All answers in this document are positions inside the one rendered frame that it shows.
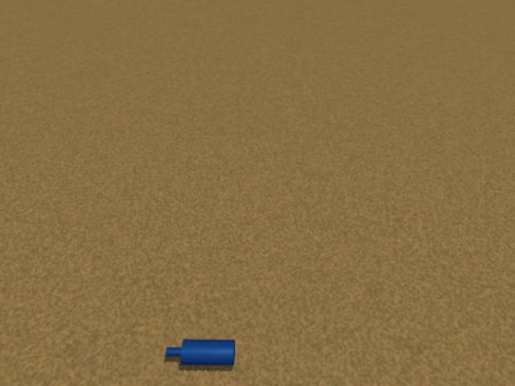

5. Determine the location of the bottle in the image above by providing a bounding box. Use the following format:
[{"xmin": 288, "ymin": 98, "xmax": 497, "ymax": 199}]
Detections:
[{"xmin": 166, "ymin": 339, "xmax": 235, "ymax": 365}]

